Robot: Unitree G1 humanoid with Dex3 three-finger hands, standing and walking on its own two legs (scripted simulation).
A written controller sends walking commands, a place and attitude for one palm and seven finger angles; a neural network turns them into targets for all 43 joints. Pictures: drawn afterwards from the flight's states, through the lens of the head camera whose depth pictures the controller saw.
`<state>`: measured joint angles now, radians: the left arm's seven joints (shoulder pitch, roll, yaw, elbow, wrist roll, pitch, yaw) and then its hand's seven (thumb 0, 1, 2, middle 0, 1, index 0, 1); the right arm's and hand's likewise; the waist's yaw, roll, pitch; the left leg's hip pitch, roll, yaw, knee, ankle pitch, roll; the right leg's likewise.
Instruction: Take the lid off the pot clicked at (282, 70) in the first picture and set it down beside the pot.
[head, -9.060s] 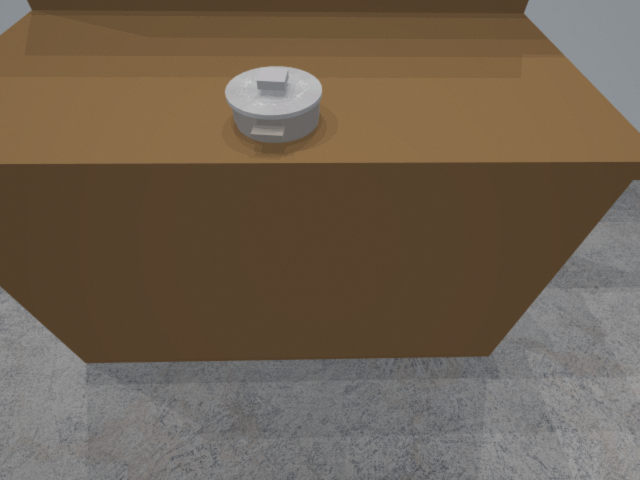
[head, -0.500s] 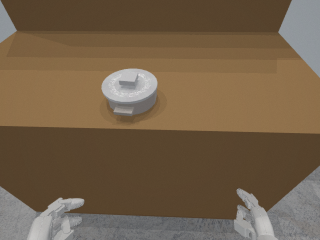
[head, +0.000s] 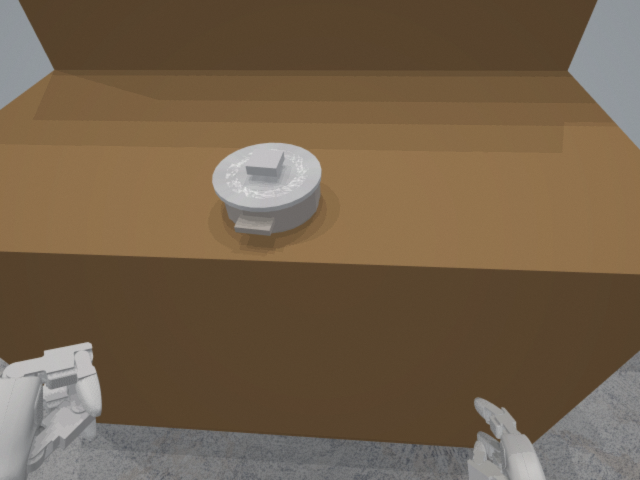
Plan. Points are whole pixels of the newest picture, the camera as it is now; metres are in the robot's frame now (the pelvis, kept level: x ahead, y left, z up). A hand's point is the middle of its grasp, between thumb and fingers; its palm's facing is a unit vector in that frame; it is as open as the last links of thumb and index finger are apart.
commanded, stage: raise the hand higher, near the body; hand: left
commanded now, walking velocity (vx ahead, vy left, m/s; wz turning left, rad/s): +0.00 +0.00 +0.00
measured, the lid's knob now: (265, 162) +0.51 +0.15 +0.14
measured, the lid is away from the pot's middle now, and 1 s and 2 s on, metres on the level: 0.00 0.00 0.00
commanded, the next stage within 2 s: reach forward and open the fingers in 0.64 s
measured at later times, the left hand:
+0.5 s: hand (58, 360) +0.16 +0.24 +0.19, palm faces +0.39 -0.83 -0.41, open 3.1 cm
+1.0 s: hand (30, 346) +0.16 +0.26 +0.20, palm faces +0.28 -0.17 -0.95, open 2.9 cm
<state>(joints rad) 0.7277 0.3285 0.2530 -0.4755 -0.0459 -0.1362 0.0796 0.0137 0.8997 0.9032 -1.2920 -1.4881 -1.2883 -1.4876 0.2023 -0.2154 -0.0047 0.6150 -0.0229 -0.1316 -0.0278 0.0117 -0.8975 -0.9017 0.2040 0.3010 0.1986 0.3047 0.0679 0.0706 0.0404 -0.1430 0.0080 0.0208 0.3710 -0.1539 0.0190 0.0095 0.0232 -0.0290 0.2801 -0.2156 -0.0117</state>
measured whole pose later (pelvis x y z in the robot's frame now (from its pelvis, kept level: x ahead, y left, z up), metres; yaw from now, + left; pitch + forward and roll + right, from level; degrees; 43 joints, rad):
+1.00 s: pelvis -0.04 +0.01 -0.01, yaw +0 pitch -4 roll -1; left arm 0.38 0.68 0.27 -0.61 0.51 0.07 0.01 0.01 0.76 1.01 -1.29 -1.31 -1.29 -1.31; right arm 0.13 -0.29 0.02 0.58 0.01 0.03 0.02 0.01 -0.90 -0.90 0.20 0.30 0.20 0.30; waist 0.12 0.13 0.03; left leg -0.26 -0.01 0.03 0.47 -0.15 0.04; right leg -0.14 0.00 -0.03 0.47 -0.26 0.00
